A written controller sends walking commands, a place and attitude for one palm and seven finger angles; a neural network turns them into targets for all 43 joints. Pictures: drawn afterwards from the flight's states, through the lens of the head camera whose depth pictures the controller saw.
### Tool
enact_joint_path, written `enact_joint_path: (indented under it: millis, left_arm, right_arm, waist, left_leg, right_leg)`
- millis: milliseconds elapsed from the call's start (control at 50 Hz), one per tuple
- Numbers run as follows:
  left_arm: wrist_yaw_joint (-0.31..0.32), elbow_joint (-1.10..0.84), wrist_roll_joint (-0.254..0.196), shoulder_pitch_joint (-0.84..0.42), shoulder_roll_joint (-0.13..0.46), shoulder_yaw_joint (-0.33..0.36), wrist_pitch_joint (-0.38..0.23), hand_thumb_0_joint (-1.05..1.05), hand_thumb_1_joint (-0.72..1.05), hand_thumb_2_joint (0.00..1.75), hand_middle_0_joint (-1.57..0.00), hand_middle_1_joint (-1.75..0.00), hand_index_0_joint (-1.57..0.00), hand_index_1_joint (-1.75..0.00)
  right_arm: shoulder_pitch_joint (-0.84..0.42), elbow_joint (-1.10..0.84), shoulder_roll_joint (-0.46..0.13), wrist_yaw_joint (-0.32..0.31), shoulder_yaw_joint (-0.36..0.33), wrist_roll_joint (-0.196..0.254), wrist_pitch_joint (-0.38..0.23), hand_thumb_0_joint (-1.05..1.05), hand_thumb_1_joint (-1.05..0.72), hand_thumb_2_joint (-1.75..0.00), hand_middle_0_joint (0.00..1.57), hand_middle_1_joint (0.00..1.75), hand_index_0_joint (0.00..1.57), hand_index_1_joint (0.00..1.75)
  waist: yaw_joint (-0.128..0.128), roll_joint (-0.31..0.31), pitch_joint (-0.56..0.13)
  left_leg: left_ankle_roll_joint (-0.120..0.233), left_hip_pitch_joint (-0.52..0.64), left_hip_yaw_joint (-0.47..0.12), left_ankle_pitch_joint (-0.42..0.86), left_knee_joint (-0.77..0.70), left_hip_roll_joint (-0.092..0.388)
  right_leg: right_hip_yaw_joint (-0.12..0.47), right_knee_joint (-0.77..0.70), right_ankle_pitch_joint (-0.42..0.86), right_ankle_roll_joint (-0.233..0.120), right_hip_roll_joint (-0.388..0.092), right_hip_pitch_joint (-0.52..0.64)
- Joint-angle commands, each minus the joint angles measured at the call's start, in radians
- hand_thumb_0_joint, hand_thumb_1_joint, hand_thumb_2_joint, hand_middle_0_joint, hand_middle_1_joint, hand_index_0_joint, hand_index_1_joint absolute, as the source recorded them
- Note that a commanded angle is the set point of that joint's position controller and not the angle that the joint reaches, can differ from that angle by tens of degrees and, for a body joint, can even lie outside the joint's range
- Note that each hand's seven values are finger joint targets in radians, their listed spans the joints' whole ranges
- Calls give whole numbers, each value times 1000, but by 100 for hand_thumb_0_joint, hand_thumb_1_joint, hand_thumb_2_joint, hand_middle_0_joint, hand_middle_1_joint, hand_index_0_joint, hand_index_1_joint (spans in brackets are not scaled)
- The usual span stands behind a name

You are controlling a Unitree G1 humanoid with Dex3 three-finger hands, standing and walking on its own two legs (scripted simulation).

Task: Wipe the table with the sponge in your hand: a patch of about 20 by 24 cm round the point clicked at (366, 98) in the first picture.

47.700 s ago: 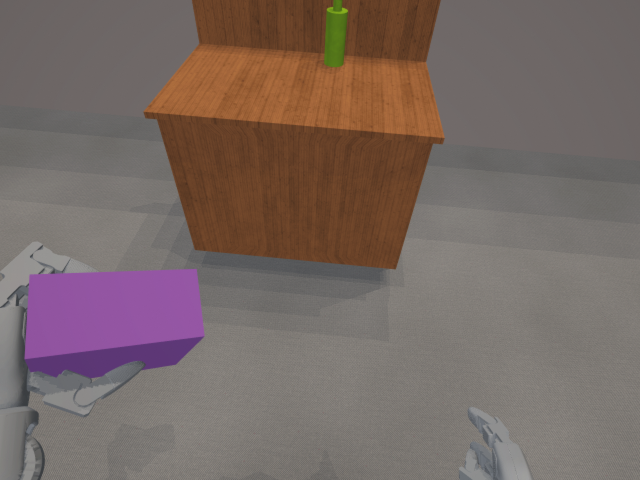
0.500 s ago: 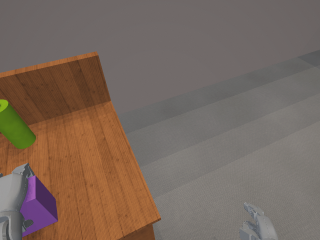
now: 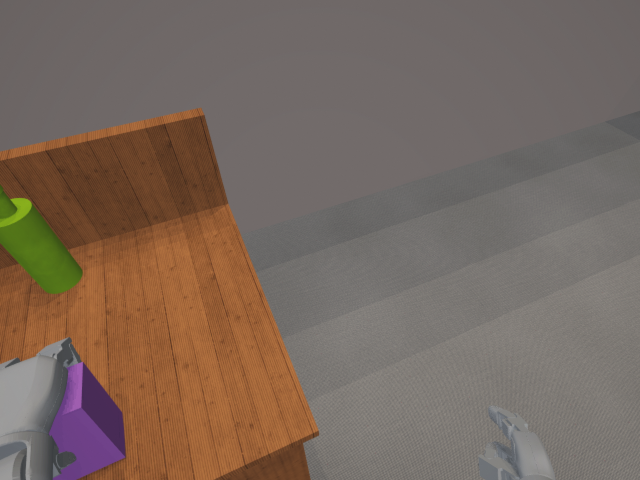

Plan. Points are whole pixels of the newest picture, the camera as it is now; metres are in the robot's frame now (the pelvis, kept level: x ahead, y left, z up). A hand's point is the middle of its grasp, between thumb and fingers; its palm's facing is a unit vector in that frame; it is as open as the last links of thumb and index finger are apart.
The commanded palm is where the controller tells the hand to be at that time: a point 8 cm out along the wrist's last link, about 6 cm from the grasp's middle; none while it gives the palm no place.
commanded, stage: lift the sponge slowly off the table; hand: left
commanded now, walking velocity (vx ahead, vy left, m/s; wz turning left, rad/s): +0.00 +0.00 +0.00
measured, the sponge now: (57, 442) +0.14 +0.36 -0.03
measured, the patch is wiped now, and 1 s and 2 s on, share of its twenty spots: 1.00 1.00 1.00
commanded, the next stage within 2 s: bring the sponge back beside the body in 1.82 s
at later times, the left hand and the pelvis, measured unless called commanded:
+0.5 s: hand (26, 434) +0.13 +0.35 +0.04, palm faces -0.05 -0.07 -1.00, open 10.7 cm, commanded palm +0.11 +0.35 +0.11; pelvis -0.01 +0.00 +0.00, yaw +1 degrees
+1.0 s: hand (12, 421) +0.13 +0.34 +0.08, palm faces -0.02 -0.06 -1.00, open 10.7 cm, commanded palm +0.11 +0.34 +0.14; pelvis -0.03 -0.01 +0.01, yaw +1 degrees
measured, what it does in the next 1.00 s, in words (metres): stands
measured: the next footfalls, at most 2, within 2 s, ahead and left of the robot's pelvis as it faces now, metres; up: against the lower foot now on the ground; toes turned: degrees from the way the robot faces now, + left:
none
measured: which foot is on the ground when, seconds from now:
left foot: down 0.00-1.00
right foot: down 0.00-1.00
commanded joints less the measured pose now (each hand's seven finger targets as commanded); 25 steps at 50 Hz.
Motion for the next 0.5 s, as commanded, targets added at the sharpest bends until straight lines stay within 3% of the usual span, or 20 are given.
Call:
enact_joint_path:
  millis: [0, 60, 80, 120, 200, 280, 320, 380, 480]
  left_arm:
    - [-9, -161, 4, 12, 205, 97, -23, 0, 10, 130, -120, -160, -120, -160]
    - [-7, -154, 7, 44, 226, 125, -28, 0, 10, 130, -120, -160, -120, -160]
    - [-7, -183, 11, -1, 240, 131, -31, 0, 10, 130, -120, -160, -120, -160]
    - [1, -215, 14, 30, 245, 141, -38, 0, 10, 130, -120, -160, -120, -160]
    - [4, -229, 7, 36, 271, 172, -43, 0, 10, 130, -120, -160, -120, -160]
    - [9, -256, 16, -66, 310, 192, -56, 0, 10, 130, -120, -160, -120, -160]
    - [11, -249, 20, -88, 302, 180, -59, 0, 10, 130, -120, -160, -120, -160]
    - [3, -261, 11, -146, 308, 173, -64, 0, 10, 130, -120, -160, -120, -160]
    - [-9, -269, 3, -125, 316, 182, -63, 0, 10, 130, -120, -160, -120, -160]
  right_arm:
    - [-159, -161, -134, -15, -44, -7, -53, 0, -90, -90, 20, 30, 20, 30]
    - [-158, -155, -133, -15, -42, -7, -50, 0, -90, -90, 20, 30, 20, 30]
    - [-162, -155, -136, -15, -43, -7, -47, 0, -90, -90, 20, 30, 20, 30]
    - [-168, -162, -130, -14, -45, -10, -52, 0, -90, -90, 20, 30, 20, 30]
    - [-172, -157, -129, -20, -45, -10, -48, 0, -90, -90, 20, 30, 20, 30]
    - [-178, -152, -131, -32, -44, -10, -45, 0, -90, -90, 20, 30, 20, 30]
    - [-183, -149, -127, -36, -43, -7, -51, 0, -90, -90, 20, 30, 20, 30]
    - [-186, -148, -130, -43, -42, -6, -55, 0, -90, -90, 20, 30, 20, 30]
    - [-190, -148, -129, -44, -39, -8, -61, 0, -90, -90, 20, 30, 20, 30]
  waist:
    - [14, -40, -90]
    - [21, -25, -63]
    - [15, -21, -73]
    - [28, 9, -89]
    - [29, -3, -85]
    - [20, 30, -71]
    - [22, 55, -67]
    - [11, 44, -72]
    - [21, 29, -91]
  left_leg:
    - [19, 20, 21, 411, -81, -25]
    - [17, 15, 23, 414, -85, -27]
    - [16, 21, 18, 421, -90, -24]
    - [17, 41, 23, 433, -88, -29]
    - [18, 48, 28, 424, -90, -31]
    - [17, 59, 23, 404, -103, -30]
    - [16, 72, 22, 395, -104, -33]
    - [16, 83, 17, 374, -119, -32]
    - [14, 97, 16, 397, -134, -32]
  right_leg:
    - [-31, -41, 372, -55, 40, 111]
    - [-32, -46, 375, -56, 40, 113]
    - [-30, -50, 365, -58, 41, 118]
    - [-31, -49, 377, -58, 38, 131]
    - [-24, -59, 392, -54, 38, 141]
    - [-22, -76, 337, -58, 41, 130]
    - [-29, -79, 304, -60, 44, 116]
    - [-28, -95, 270, -59, 47, 120]
    - [-30, -104, 291, -58, 47, 154]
